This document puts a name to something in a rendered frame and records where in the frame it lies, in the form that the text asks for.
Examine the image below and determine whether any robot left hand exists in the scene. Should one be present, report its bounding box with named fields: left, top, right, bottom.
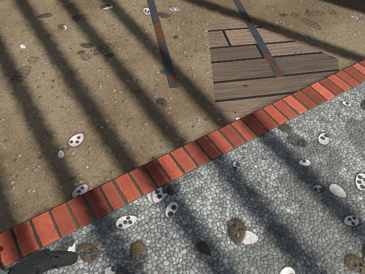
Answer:
left=8, top=248, right=78, bottom=274

